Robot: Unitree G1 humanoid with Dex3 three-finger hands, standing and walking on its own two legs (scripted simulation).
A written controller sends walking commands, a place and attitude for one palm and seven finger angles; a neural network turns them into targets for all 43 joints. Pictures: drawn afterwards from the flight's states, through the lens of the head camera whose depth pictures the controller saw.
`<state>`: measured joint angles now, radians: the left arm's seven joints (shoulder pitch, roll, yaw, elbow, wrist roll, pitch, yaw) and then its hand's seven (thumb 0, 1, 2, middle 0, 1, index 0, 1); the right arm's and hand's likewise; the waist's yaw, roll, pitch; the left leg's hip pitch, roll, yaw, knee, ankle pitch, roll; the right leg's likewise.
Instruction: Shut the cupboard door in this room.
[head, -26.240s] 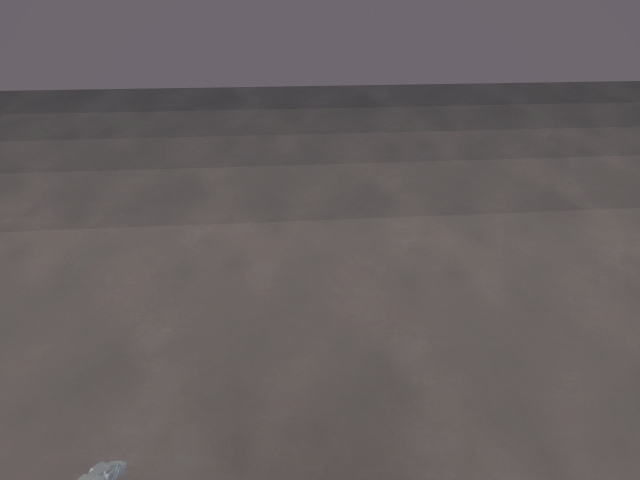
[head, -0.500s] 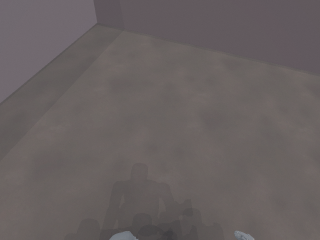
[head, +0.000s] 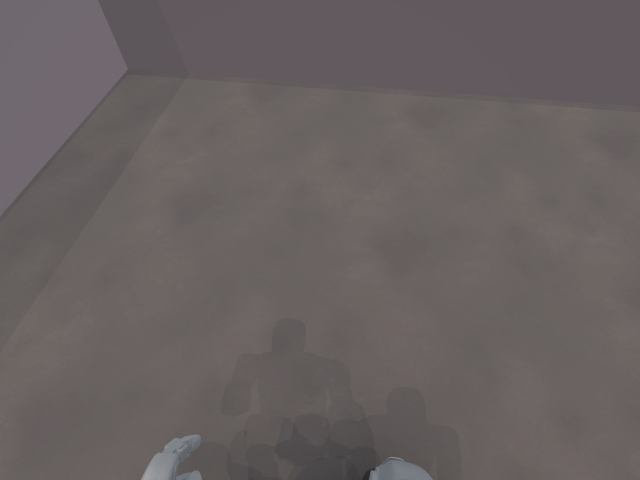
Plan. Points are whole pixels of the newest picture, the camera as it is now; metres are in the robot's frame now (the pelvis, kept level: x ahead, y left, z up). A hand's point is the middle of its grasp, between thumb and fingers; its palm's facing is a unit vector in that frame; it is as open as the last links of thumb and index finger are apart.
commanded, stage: walk to a spot facing it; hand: left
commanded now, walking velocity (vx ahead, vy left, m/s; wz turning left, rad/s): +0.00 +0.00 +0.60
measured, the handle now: out of the picture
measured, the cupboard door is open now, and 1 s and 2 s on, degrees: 77 77 77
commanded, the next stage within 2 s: none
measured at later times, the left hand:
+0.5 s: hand out of the picture +0.06 +0.27 -0.17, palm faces +0.33 -0.92 -0.22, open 7.3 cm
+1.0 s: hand out of the picture +0.06 +0.20 -0.12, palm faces +0.53 -0.79 -0.29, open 7.4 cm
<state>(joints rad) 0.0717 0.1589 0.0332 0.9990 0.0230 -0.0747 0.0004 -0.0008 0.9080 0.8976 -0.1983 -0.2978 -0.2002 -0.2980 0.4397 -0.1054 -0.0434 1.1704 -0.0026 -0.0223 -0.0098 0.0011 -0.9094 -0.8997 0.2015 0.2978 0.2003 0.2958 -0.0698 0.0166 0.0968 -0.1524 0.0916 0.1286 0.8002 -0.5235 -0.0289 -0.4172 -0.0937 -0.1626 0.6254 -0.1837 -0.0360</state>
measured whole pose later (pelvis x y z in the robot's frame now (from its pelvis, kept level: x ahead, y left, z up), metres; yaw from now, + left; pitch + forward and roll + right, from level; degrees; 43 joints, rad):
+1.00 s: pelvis +0.08 -0.02 +0.02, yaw +35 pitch +1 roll +2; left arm 0.17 0.17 0.02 0.87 0.01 0.01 0.02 0.00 0.90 0.90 -0.20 -0.30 -0.21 -0.30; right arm 0.18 -0.28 -0.11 0.95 -0.02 0.08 0.02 0.00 -0.91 -0.90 0.20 0.30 0.20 0.30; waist -0.04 0.06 0.07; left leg -0.53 -0.05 -0.05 1.07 -0.39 -0.05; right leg -0.24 -0.06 -0.10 0.54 -0.31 -0.03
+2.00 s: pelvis +0.12 -0.02 +0.03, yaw +72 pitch +0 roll +3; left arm 0.22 0.17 0.02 0.90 0.02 -0.02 0.01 0.00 0.90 0.90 -0.21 -0.30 -0.21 -0.30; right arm 0.21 -0.28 -0.10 0.97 -0.03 0.08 0.05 0.00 -0.91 -0.90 0.20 0.30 0.20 0.30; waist -0.03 0.05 0.06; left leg -0.49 0.04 -0.01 1.17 -0.31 -0.07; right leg -0.19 -0.10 -0.21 0.45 -0.26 -0.03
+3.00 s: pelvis +0.10 +0.34 +0.01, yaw +95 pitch -1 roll +1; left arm 0.15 0.15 0.03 1.00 0.02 -0.08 0.00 0.00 0.91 0.90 -0.20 -0.30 -0.20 -0.30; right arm 0.37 -0.17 -0.07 1.14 -0.01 -0.01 0.00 0.01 -0.91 -0.90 0.20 0.30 0.20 0.30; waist -0.05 0.03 0.08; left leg -0.43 0.05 0.00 1.25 -0.30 0.03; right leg -0.29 -0.06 -0.19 0.54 -0.23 -0.05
